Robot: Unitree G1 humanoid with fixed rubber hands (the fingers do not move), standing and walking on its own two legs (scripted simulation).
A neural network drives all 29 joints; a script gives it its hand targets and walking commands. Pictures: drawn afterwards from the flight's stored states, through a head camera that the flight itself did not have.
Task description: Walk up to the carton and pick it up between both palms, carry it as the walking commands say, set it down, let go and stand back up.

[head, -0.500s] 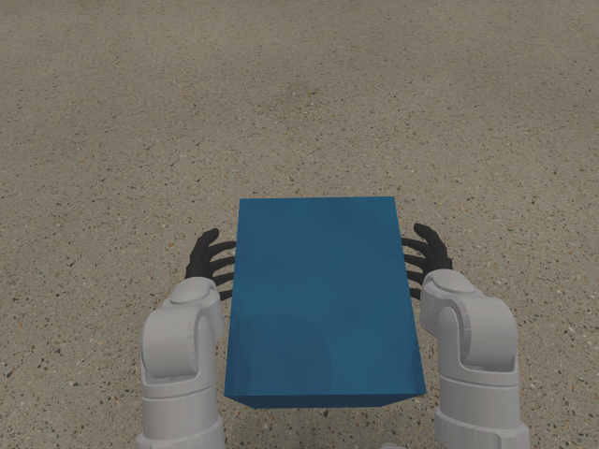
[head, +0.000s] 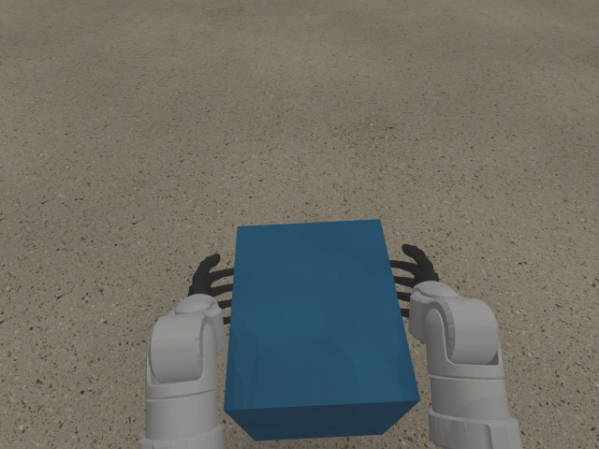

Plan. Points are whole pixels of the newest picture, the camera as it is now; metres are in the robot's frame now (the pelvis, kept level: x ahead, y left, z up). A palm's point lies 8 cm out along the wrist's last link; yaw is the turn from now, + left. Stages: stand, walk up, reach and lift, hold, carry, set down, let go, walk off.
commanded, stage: carry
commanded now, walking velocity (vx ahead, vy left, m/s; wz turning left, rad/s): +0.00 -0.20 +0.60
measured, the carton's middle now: (314, 336) +0.29 +0.01 -0.01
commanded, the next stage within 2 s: none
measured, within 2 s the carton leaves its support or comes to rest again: neither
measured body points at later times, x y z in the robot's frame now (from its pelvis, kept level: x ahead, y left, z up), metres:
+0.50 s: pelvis -0.03 -0.14 +0.00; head -0.02 -0.14 +0.45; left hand +0.23 +0.08 +0.09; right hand +0.30 -0.19 +0.09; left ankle -0.09 -0.06 -0.68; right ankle +0.01 -0.22 -0.73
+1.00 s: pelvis -0.02 -0.27 +0.00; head +0.01 -0.28 +0.45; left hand +0.16 +0.01 +0.08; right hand +0.32 -0.23 +0.06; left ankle -0.10 -0.17 -0.66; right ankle +0.07 -0.36 -0.73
